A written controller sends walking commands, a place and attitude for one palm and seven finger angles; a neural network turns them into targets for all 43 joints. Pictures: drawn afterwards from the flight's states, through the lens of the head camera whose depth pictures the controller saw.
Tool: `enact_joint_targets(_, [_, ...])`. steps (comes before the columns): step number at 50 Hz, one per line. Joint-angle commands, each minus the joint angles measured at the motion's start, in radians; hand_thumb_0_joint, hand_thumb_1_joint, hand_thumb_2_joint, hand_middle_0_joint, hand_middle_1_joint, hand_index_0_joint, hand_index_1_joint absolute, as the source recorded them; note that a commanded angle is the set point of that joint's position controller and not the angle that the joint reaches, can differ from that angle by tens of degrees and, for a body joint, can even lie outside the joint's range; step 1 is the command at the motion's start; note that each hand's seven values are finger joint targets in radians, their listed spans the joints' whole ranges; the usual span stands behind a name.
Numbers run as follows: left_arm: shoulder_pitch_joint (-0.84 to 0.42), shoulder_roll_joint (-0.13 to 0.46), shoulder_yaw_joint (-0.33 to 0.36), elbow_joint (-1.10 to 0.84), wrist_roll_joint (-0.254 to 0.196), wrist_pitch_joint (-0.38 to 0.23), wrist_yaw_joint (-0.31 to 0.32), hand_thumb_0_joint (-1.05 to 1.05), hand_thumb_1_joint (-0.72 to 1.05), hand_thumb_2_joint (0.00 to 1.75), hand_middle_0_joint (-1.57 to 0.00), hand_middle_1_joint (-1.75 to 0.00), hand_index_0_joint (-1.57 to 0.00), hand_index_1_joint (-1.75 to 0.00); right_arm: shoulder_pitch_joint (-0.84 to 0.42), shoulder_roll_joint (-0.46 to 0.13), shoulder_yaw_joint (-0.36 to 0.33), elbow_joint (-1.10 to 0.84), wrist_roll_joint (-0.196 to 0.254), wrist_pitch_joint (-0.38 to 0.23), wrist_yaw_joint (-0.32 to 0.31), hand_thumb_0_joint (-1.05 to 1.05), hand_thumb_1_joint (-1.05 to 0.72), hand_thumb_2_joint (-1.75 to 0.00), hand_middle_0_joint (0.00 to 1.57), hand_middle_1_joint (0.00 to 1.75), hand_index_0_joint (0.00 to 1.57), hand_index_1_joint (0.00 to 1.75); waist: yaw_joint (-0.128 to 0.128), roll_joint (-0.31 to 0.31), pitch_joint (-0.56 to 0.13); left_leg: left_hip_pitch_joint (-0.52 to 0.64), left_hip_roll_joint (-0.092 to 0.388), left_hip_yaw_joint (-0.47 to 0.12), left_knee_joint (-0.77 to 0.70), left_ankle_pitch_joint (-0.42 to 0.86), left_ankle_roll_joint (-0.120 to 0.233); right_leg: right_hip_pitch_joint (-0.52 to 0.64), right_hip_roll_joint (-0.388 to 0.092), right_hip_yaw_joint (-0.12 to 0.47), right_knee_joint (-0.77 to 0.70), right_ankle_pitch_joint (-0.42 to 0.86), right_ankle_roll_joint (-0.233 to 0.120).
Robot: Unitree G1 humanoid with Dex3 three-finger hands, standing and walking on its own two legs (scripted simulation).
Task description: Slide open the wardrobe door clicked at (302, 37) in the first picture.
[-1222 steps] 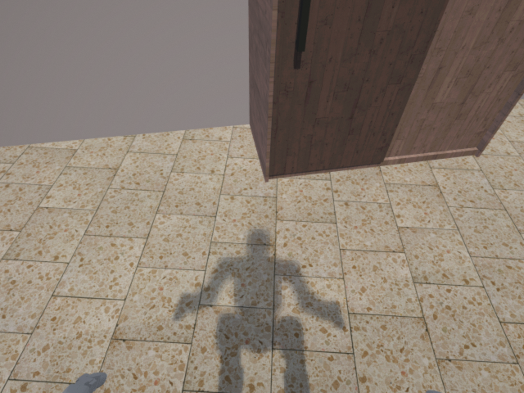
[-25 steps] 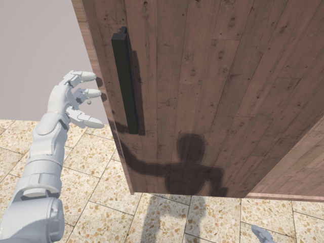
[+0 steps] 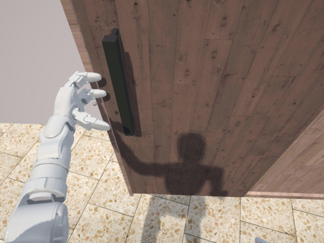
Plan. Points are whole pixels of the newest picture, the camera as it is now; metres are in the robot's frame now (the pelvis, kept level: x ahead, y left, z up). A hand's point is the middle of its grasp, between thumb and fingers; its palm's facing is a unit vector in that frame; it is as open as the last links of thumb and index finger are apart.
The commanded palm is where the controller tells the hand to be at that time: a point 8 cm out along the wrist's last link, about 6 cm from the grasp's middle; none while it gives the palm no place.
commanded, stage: feel for the door with the fingertips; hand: left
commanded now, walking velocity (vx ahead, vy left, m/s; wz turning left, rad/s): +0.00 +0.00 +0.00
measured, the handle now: (123, 90) +0.46 +0.11 +0.13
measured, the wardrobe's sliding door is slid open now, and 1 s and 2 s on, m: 0.00 0.00 0.00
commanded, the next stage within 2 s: slide the fingers in behind the handle in 0.50 s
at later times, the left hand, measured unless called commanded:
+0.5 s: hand (98, 99) +0.42 +0.16 +0.14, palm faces -0.03 -1.00 +0.00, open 13.9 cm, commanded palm +0.40 +0.22 +0.14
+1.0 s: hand (105, 103) +0.42 +0.15 +0.13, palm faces -0.05 -1.00 +0.02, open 13.9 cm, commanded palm +0.39 +0.21 +0.14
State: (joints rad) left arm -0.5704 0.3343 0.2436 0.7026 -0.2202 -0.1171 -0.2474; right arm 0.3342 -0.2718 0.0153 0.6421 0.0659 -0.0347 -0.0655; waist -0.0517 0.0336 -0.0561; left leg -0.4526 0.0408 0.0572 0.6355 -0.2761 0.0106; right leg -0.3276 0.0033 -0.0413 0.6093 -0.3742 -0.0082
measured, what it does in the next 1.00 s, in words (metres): stands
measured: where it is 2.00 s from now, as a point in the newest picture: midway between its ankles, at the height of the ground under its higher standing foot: outside the picture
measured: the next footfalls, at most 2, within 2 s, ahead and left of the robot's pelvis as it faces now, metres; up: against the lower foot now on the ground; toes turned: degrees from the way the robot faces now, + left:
none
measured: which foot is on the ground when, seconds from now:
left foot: down 0.00-1.00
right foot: down 0.00-1.00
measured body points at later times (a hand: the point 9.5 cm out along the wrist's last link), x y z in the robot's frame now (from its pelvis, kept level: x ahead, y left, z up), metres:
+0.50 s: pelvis -0.01 -0.01 +0.00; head +0.02 -0.02 +0.45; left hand +0.42 +0.22 +0.14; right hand +0.11 -0.27 -0.11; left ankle +0.03 +0.11 -0.72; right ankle -0.04 -0.11 -0.72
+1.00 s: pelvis -0.01 +0.00 +0.00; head +0.01 -0.01 +0.45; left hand +0.41 +0.20 +0.13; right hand +0.08 -0.26 -0.12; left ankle +0.03 +0.11 -0.73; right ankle -0.04 -0.11 -0.72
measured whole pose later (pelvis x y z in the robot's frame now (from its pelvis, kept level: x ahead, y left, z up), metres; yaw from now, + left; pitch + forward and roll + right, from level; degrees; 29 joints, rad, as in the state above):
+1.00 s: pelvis -0.01 +0.00 +0.00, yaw +0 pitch +5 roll -1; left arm -0.64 0.29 0.21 0.81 -0.20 -0.15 -0.19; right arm 0.33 -0.26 0.02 0.66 0.06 -0.04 -0.05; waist -0.06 0.03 -0.06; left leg -0.47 0.04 0.06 0.65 -0.27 0.01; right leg -0.35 0.01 -0.04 0.63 -0.37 -0.01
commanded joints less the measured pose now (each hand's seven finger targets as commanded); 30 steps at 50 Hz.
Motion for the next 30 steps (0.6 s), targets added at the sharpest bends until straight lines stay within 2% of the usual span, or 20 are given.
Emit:
enact_joint_targets(1, [-0.39,0.188,0.034,-0.304,-0.014,-0.067,0.019,0.0,-0.5,0.3,-0.3,-1.2,-0.3,-1.2,-0.044,-0.132,-0.05,-0.131,-0.001,-0.053,-0.003,0.0,-0.9,-0.9,0.2,0.3,0.2,0.3,0.017,0.028,-0.333,0.344,-0.028,-0.055,-0.041,0.307,0.028,-0.034,0.033,0.002,-0.071,0.421,-0.007])
enact_joint_targets(3, [-0.347,0.191,0.042,-0.283,-0.013,-0.049,0.032,0.0,-0.5,0.3,-0.3,-1.2,-0.3,-1.2,-0.042,-0.136,-0.05,-0.127,-0.003,-0.049,-0.002,0.0,-0.9,-0.9,0.2,0.3,0.2,0.3,0.018,-0.024,-0.294,0.305,-0.03,-0.051,-0.044,0.289,0.033,-0.016,0.032,0.0,-0.079,0.418,-0.004])
enact_joint_targets(5, [-0.366,0.182,0.035,-0.261,-0.012,-0.023,0.039,0.0,-0.5,0.3,-0.3,-1.2,-0.3,-1.2,-0.051,-0.135,-0.046,-0.128,0.002,-0.044,-0.003,0.0,-0.9,-0.9,0.2,0.3,0.2,0.3,0.009,-0.07,-0.246,0.267,-0.031,-0.047,-0.057,0.237,0.034,-0.028,0.031,0.003,-0.089,0.393,0.002])
enact_joint_targets(6, [-0.374,0.177,0.03,-0.248,-0.011,-0.011,0.042,0.0,-0.5,0.3,-0.3,-1.2,-0.3,-1.2,-0.059,-0.133,-0.045,-0.129,0.003,-0.04,-0.005,0.0,-0.9,-0.9,0.2,0.3,0.2,0.3,0.007,-0.069,-0.221,0.257,-0.033,-0.041,-0.06,0.216,0.035,-0.036,0.03,0.008,-0.098,0.38,0.003])
enact_joint_targets(7, [-0.399,0.173,0.026,-0.269,-0.01,-0.007,0.047,0.0,-0.5,0.3,-0.3,-1.2,-0.3,-1.2,-0.063,-0.131,-0.045,-0.133,0.003,-0.04,-0.006,0.0,-0.9,-0.9,0.2,0.3,0.2,0.3,0.005,-0.054,-0.229,0.262,-0.035,-0.041,-0.062,0.207,0.035,-0.036,0.027,0.011,-0.1,0.371,0.004])
enact_joint_targets(8, [-0.405,0.214,0.056,-0.262,-0.004,-0.008,0.058,0.0,-0.5,0.3,-0.3,-1.2,-0.3,-1.2,-0.057,-0.136,-0.046,-0.13,-0.001,-0.035,-0.01,0.0,-0.9,-0.9,0.2,0.3,0.2,0.3,0.006,-0.072,-0.235,0.258,-0.036,-0.041,-0.059,0.206,0.038,-0.02,0.025,0.013,-0.103,0.366,0.004])
enact_joint_targets(9, [-0.439,0.217,0.054,-0.289,0.001,-0.015,0.061,0.0,-0.5,0.3,-0.3,-1.2,-0.3,-1.2,-0.066,-0.131,-0.043,-0.132,0.0,-0.034,-0.011,0.0,-0.9,-0.9,0.2,0.3,0.2,0.3,0.008,-0.028,-0.256,0.275,-0.037,-0.04,-0.06,0.222,0.037,-0.018,0.022,0.019,-0.098,0.384,0.002])
enact_joint_targets(11, [-0.467,0.222,0.059,-0.284,0.004,-0.028,0.065,0.0,-0.5,0.3,-0.3,-1.2,-0.3,-1.2,-0.063,-0.126,-0.04,-0.126,-0.001,-0.035,-0.014,0.0,-0.9,-0.9,0.2,0.3,0.2,0.3,0.004,-0.033,-0.271,0.287,-0.038,-0.042,-0.054,0.226,0.037,-0.017,0.023,0.021,-0.098,0.389,0.001])
enact_joint_targets(12, [-0.486,0.208,0.042,-0.285,0.006,-0.036,0.062,0.0,-0.5,0.3,-0.3,-1.2,-0.3,-1.2,-0.066,-0.123,-0.037,-0.125,-0.003,-0.036,-0.014,0.0,-0.9,-0.9,0.2,0.3,0.2,0.3,0.0,-0.005,-0.277,0.293,-0.038,-0.043,-0.054,0.229,0.034,-0.02,0.024,0.021,-0.094,0.388,0.0])
enact_joint_targets(13, [-0.507,0.222,0.048,-0.283,0.006,-0.052,0.063,0.0,-0.5,0.3,-0.3,-1.2,-0.3,-1.2,-0.058,-0.126,-0.039,-0.12,-0.005,-0.035,-0.017,0.0,-0.9,-0.9,0.2,0.3,0.2,0.3,-0.01,-0.024,-0.287,0.297,-0.038,-0.045,-0.048,0.231,0.038,-0.013,0.023,0.021,-0.095,0.388,0.002])
enact_joint_targets(14, [-0.502,0.202,0.034,-0.268,0.005,-0.058,0.056,0.0,-0.5,0.3,-0.3,-1.2,-0.3,-1.2,-0.063,-0.123,-0.039,-0.119,-0.004,-0.038,-0.015,0.0,-0.9,-0.9,0.2,0.3,0.2,0.3,-0.005,-0.014,-0.293,0.304,-0.039,-0.044,-0.047,0.238,0.037,-0.018,0.024,0.022,-0.092,0.4,0.0])
enact_joint_targets(16, [-0.499,0.213,0.04,-0.209,-0.001,-0.061,0.042,0.0,-0.5,0.3,-0.3,-1.2,-0.3,-1.2,-0.06,-0.127,-0.038,-0.11,-0.001,-0.037,-0.019,0.0,-0.9,-0.9,0.2,0.3,0.2,0.3,-0.011,-0.039,-0.272,0.284,-0.038,-0.043,-0.046,0.211,0.035,-0.031,0.024,0.025,-0.099,0.382,0.003])
enact_joint_targets(17, [-0.519,0.198,0.022,-0.189,-0.002,-0.059,0.032,0.0,-0.5,0.3,-0.3,-1.2,-0.3,-1.2,-0.057,-0.127,-0.036,-0.107,-0.001,-0.036,-0.019,0.0,-0.9,-0.9,0.2,0.3,0.2,0.3,-0.017,-0.033,-0.273,0.281,-0.041,-0.044,-0.045,0.208,0.036,-0.034,0.022,0.026,-0.097,0.383,0.003])
enact_joint_targets(18, [-0.505,0.197,0.02,-0.137,-0.004,-0.052,0.024,0.0,-0.5,0.3,-0.3,-1.2,-0.3,-1.2,-0.048,-0.132,-0.037,-0.102,-0.001,-0.034,-0.019,0.0,-0.9,-0.9,0.2,0.3,0.2,0.3,-0.022,-0.057,-0.251,0.26,-0.043,-0.045,-0.042,0.196,0.038,-0.036,0.021,0.024,-0.101,0.376,0.005])
enact_joint_targets(21, [-0.572,0.181,-0.009,-0.093,-0.003,-0.04,0.007,0.0,-0.5,0.3,-0.3,-1.2,-0.3,-1.2,-0.048,-0.132,-0.037,-0.097,0.004,-0.03,-0.02,0.0,-0.9,-0.9,0.2,0.3,0.2,0.3,-0.031,-0.015,-0.242,0.26,-0.042,-0.047,-0.04,0.18,0.035,-0.074,0.017,0.024,-0.101,0.353,0.004])
enact_joint_targets(25, [-0.622,0.217,0.024,-0.075,-0.002,-0.061,0.013,0.0,-0.5,0.3,-0.3,-1.2,-0.3,-1.2,-0.025,-0.139,-0.042,-0.092,-0.001,-0.03,-0.017,0.0,-0.9,-0.9,0.2,0.3,0.2,0.3,-0.028,-0.028,-0.298,0.266,-0.041,-0.056,-0.028,0.203,0.035,-0.067,0.02,0.021,-0.085,0.36,0.001])
enact_joint_targets(26, [-0.633,0.2,0.011,-0.079,-0.002,-0.071,0.014,0.0,-0.5,0.3,-0.3,-1.2,-0.3,-1.2,-0.024,-0.137,-0.041,-0.093,-0.003,-0.031,-0.015,0.0,-0.9,-0.9,0.2,0.3,0.2,0.3,-0.027,-0.014,-0.31,0.272,-0.042,-0.058,-0.028,0.21,0.034,-0.068,0.021,0.02,-0.08,0.363,0.0])
enact_joint_targets(27, [-0.655,0.182,0.002,-0.081,-0.005,-0.08,0.016,0.0,-0.5,0.3,-0.3,-1.2,-0.3,-1.2,-0.017,-0.135,-0.043,-0.089,-0.003,-0.035,-0.013,0.0,-0.9,-0.9,0.2,0.3,0.2,0.3,-0.038,-0.026,-0.314,0.282,-0.041,-0.057,-0.022,0.218,0.036,-0.078,0.023,0.019,-0.08,0.372,0.003])
enact_joint_targets(28, [-0.624,0.203,0.022,-0.04,-0.004,-0.083,0.017,0.0,-0.5,0.3,-0.3,-1.2,-0.3,-1.2,-0.002,-0.142,-0.047,-0.082,-0.006,-0.035,-0.013,0.0,-0.9,-0.9,0.2,0.3,0.2,0.3,-0.035,-0.073,-0.313,0.262,-0.04,-0.06,-0.018,0.215,0.04,-0.072,0.026,0.017,-0.079,0.366,0.005])
enact_joint_targets(30, [-0.673,0.212,0.018,-0.013,0.0,-0.089,0.019,0.0,-0.5,0.3,-0.3,-1.2,-0.3,-1.2,0.002,-0.143,-0.044,-0.071,-0.004,-0.03,-0.013,0.0,-0.9,-0.9,0.2,0.3,0.2,0.3,-0.046,-0.069,-0.273,0.232,-0.04,-0.058,-0.021,0.176,0.039,-0.093,0.022,0.022,-0.082,0.336,0.007])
